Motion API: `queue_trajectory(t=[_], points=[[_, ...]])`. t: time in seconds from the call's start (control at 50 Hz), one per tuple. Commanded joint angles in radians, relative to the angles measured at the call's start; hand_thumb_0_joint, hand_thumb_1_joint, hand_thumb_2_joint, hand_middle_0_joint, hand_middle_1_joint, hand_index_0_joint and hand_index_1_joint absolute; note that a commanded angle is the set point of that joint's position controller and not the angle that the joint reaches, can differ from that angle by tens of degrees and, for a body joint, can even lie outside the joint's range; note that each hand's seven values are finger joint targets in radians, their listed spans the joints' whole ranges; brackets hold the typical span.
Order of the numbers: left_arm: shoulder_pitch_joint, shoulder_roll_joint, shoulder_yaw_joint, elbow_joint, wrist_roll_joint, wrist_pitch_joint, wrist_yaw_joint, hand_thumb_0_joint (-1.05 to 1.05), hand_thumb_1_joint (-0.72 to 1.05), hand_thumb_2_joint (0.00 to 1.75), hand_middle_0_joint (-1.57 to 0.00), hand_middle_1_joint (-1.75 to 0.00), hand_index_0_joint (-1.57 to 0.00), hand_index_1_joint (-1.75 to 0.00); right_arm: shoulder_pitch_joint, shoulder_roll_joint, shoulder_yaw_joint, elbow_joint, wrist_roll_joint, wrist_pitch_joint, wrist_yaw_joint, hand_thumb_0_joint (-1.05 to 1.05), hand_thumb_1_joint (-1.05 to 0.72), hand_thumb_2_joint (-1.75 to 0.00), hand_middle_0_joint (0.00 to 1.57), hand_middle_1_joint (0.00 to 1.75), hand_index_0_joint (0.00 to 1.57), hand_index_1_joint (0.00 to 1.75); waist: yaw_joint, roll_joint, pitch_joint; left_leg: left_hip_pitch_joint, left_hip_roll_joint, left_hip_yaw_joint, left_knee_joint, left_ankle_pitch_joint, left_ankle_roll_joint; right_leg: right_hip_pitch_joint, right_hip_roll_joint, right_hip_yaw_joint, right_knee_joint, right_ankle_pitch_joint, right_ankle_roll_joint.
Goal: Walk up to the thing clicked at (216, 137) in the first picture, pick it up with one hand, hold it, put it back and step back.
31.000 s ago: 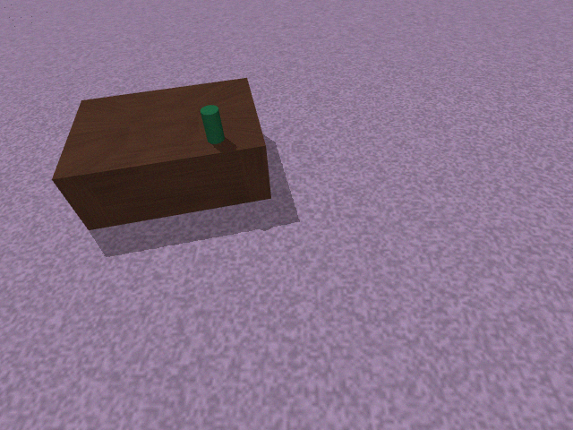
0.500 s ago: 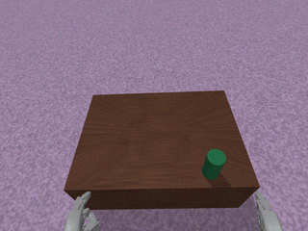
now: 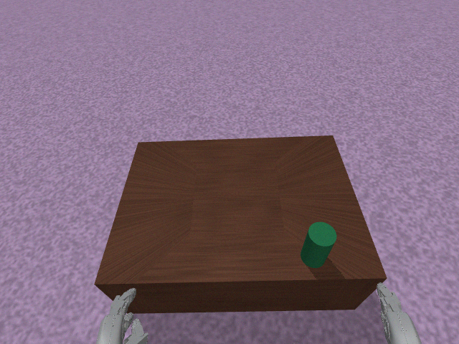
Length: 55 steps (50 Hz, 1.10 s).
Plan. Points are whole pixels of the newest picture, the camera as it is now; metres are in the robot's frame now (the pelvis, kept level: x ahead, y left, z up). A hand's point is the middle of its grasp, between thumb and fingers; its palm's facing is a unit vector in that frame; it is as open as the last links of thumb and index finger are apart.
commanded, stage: stand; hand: right
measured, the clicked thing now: (317, 245) +0.46 -0.22 -0.32
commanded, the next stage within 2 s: none
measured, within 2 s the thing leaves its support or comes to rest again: neither
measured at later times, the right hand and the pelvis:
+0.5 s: hand out of the picture +0.06 -0.26 -0.11, palm faces -0.03 +0.93 -0.36, open 7.9 cm; pelvis +0.00 -0.01 +0.04, yaw +0 degrees
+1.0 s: hand out of the picture +0.04 -0.25 -0.11, palm faces -0.04 +0.94 -0.34, open 7.4 cm; pelvis +0.00 -0.01 +0.06, yaw +0 degrees
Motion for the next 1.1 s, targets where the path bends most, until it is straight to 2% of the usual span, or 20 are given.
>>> queue_trajectory(t=[0.0,0.04,0.08,0.12,0.16,0.22,0.28,0.3,0.34,0.44,0.46,0.5,0.56,0.66,0.76,0.8,0.86,0.9,1.04,1.08], points=[[-0.092,0.261,0.096,0.056,0.098,0.021,-0.079,0.00,0.90,0.90,-0.20,-0.30,-0.20,-0.30,-0.140,-0.269,-0.116,0.263,-0.088,-0.204,0.073,0.00,0.16,-0.44,0.20,0.30,0.20,0.30,-0.006,0.058,-0.048,0.135,0.072,-0.096,-0.194,0.313,0.116,0.193,0.005,-0.010,-0.162,0.318,-0.109],[-0.115,0.246,0.097,0.081,0.067,0.036,-0.101,0.00,0.90,0.90,-0.20,-0.30,-0.20,-0.30,-0.150,-0.269,-0.105,0.320,-0.073,-0.239,0.092,0.00,0.00,-0.60,0.20,0.30,0.20,0.30,-0.003,0.087,-0.029,0.129,0.087,-0.105,-0.230,0.339,0.116,0.208,0.010,-0.007,-0.166,0.264,-0.100],[-0.111,0.262,0.092,0.107,0.040,0.042,-0.128,0.00,0.90,0.90,-0.20,-0.30,-0.20,-0.30,-0.178,-0.277,-0.101,0.387,-0.046,-0.252,0.107,0.00,-0.16,-0.76,0.20,0.30,0.20,0.30,0.009,0.097,-0.021,0.118,0.091,-0.114,-0.249,0.296,0.103,0.253,0.013,0.002,-0.214,0.229,-0.092],[-0.095,0.267,0.095,0.143,0.031,0.047,-0.143,0.00,0.90,0.90,-0.20,-0.30,-0.20,-0.30,-0.221,-0.267,-0.102,0.443,-0.029,-0.255,0.110,0.00,-0.32,-0.90,0.20,0.30,0.20,0.30,0.009,0.056,-0.027,0.116,0.077,-0.092,-0.250,0.227,0.086,0.274,0.011,0.021,-0.260,0.211,-0.091],[-0.125,0.265,0.096,0.175,0.031,0.054,-0.149,0.00,0.90,0.90,-0.20,-0.30,-0.20,-0.30,-0.210,-0.256,-0.093,0.507,-0.030,-0.263,0.107,0.00,-0.48,-0.90,0.20,0.30,0.20,0.30,-0.006,0.021,-0.004,0.148,0.066,-0.079,-0.266,0.203,0.080,0.252,0.002,0.047,-0.299,0.184,-0.092],[-0.122,0.273,0.097,0.219,0.031,0.055,-0.151,0.00,0.90,0.90,-0.20,-0.30,-0.20,-0.30,-0.222,-0.284,-0.100,0.585,-0.037,-0.270,0.104,0.00,-0.72,-0.90,0.20,0.30,0.20,0.30,-0.007,0.000,0.000,0.192,0.066,-0.072,-0.273,0.260,0.080,0.284,-0.013,0.055,-0.340,0.236,-0.094],[-0.128,0.303,0.101,0.262,0.030,0.055,-0.148,0.00,0.90,0.90,-0.20,-0.30,-0.20,-0.30,-0.207,-0.266,-0.095,0.658,-0.029,-0.268,0.103,0.00,-0.90,-0.90,0.20,0.30,0.20,0.30,-0.020,-0.072,0.019,0.219,0.045,-0.043,-0.271,0.252,0.068,0.310,-0.056,0.116,-0.444,0.226,-0.107],[-0.147,0.311,0.103,0.271,0.024,0.056,-0.147,0.00,0.90,0.90,-0.20,-0.30,-0.20,-0.30,-0.201,-0.267,-0.091,0.681,-0.028,-0.268,0.102,0.00,-0.90,-0.90,0.20,0.30,0.20,0.30,-0.028,-0.071,0.025,0.239,0.047,-0.044,-0.290,0.251,0.070,0.308,-0.063,0.126,-0.452,0.223,-0.108],[-0.149,0.311,0.102,0.297,0.020,0.062,-0.144,0.00,0.90,0.90,-0.20,-0.30,-0.20,-0.30,-0.203,-0.282,-0.092,0.726,-0.027,-0.268,0.101,0.00,-0.90,-0.90,0.20,0.30,0.20,0.30,-0.026,-0.049,0.032,0.273,0.060,-0.054,-0.332,0.286,0.071,0.318,-0.052,0.098,-0.464,0.246,-0.097],[-0.122,0.304,0.094,0.377,0.003,0.075,-0.142,0.00,0.90,0.90,-0.20,-0.30,-0.20,-0.30,-0.204,-0.308,-0.082,0.826,-0.024,-0.274,0.099,0.00,-0.90,-0.90,0.20,0.30,0.20,0.30,-0.008,0.022,0.051,0.286,0.095,-0.088,-0.445,0.366,0.066,0.419,-0.028,0.050,-0.473,0.313,-0.078],[-0.116,0.303,0.094,0.392,0.001,0.078,-0.142,0.00,0.90,0.90,-0.20,-0.30,-0.20,-0.30,-0.221,-0.310,-0.080,0.841,-0.023,-0.273,0.099,0.00,-0.90,-0.90,0.20,0.30,0.20,0.30,0.002,0.036,0.058,0.281,0.099,-0.089,-0.466,0.361,0.065,0.443,-0.029,0.047,-0.483,0.312,-0.075],[-0.118,0.305,0.090,0.423,0.002,0.082,-0.143,0.00,0.90,0.90,-0.20,-0.30,-0.20,-0.30,-0.234,-0.302,-0.075,0.868,-0.020,-0.273,0.098,0.00,-0.90,-0.90,0.20,0.30,0.20,0.30,0.000,0.019,0.060,0.306,0.098,-0.079,-0.487,0.355,0.058,0.453,-0.037,0.054,-0.516,0.300,-0.077],[-0.126,0.307,0.085,0.457,0.001,0.081,-0.143,0.00,0.90,0.90,-0.20,-0.30,-0.20,-0.30,-0.241,-0.305,-0.067,0.911,-0.017,-0.272,0.097,0.00,-0.90,-0.90,0.20,0.30,0.20,0.30,0.001,0.036,0.074,0.319,0.099,-0.075,-0.516,0.385,0.051,0.489,-0.042,0.053,-0.547,0.346,-0.069],[-0.162,0.314,0.083,0.497,0.001,0.085,-0.145,0.00,0.90,0.90,-0.20,-0.30,-0.20,-0.30,-0.252,-0.308,-0.063,0.962,-0.017,-0.263,0.099,0.00,-0.90,-0.90,0.20,0.30,0.20,0.30,-0.002,0.030,0.127,0.302,0.096,-0.071,-0.569,0.267,0.050,0.482,-0.037,0.054,-0.608,0.221,-0.061],[-0.161,0.310,0.076,0.533,0.002,0.081,-0.149,0.00,0.90,0.90,-0.20,-0.30,-0.20,-0.30,-0.266,-0.307,-0.061,0.988,-0.014,-0.262,0.105,0.00,-0.90,-0.90,0.20,0.30,0.20,0.30,0.000,0.028,0.133,0.334,0.100,-0.071,-0.587,0.272,0.052,0.479,-0.042,0.055,-0.636,0.226,-0.055],[-0.176,0.317,0.076,0.538,0.001,0.081,-0.149,0.00,0.90,0.90,-0.20,-0.30,-0.20,-0.30,-0.264,-0.309,-0.061,0.999,-0.015,-0.260,0.106,0.00,-0.90,-0.90,0.20,0.30,0.20,0.30,-0.004,0.016,0.134,0.339,0.097,-0.068,-0.594,0.261,0.050,0.471,-0.044,0.060,-0.650,0.196,-0.053],[-0.177,0.315,0.073,0.550,0.000,0.079,-0.148,0.00,0.90,0.90,-0.20,-0.30,-0.20,-0.30,-0.275,-0.307,-0.060,1.007,-0.014,-0.259,0.109,0.00,-0.90,-0.90,0.20,0.30,0.20,0.30,-0.002,0.005,0.122,0.356,0.100,-0.067,-0.595,0.298,0.051,0.481,-0.046,0.056,-0.656,0.227,-0.051],[-0.178,0.314,0.070,0.558,-0.001,0.081,-0.149,0.00,0.90,0.90,-0.20,-0.30,-0.20,-0.30,-0.285,-0.314,-0.060,1.012,-0.013,-0.258,0.109,0.00,-0.90,-0.90,0.20,0.30,0.20,0.30,0.001,0.018,0.126,0.356,0.101,-0.068,-0.604,0.281,0.049,0.481,-0.043,0.052,-0.658,0.216,-0.050],[-0.181,0.320,0.064,0.575,-0.006,0.079,-0.147,0.00,0.90,0.90,-0.20,-0.30,-0.20,-0.30,-0.293,-0.318,-0.053,1.030,-0.010,-0.261,0.109,0.00,-0.90,-0.90,0.20,0.30,0.20,0.30,-0.001,0.030,0.088,0.378,0.113,-0.068,-0.620,0.373,0.049,0.531,-0.056,0.043,-0.639,0.361,-0.048],[-0.180,0.323,0.063,0.579,-0.005,0.079,-0.146,0.00,0.90,0.90,-0.20,-0.30,-0.20,-0.30,-0.302,-0.324,-0.054,1.033,-0.008,-0.262,0.109,0.00,-0.90,-0.90,0.20,0.30,0.20,0.30,0.000,0.029,0.084,0.396,0.113,-0.070,-0.623,0.383,0.049,0.521,-0.052,0.036,-0.640,0.357,-0.046]])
